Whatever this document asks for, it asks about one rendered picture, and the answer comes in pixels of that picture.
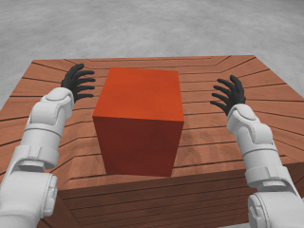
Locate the left robot upper arm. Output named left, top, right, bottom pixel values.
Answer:
left=0, top=171, right=58, bottom=228

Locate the left robot forearm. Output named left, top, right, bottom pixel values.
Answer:
left=0, top=87, right=74, bottom=198

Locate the carton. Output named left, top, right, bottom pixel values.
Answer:
left=92, top=66, right=184, bottom=178

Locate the right robot upper arm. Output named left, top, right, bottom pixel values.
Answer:
left=247, top=191, right=304, bottom=228

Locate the right robot forearm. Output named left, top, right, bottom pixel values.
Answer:
left=226, top=104, right=304, bottom=206

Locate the robot right hand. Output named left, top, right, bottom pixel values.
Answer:
left=210, top=75, right=246, bottom=116

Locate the robot left hand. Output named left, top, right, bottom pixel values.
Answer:
left=61, top=63, right=96, bottom=103

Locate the pedestal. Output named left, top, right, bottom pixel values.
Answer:
left=0, top=55, right=304, bottom=228

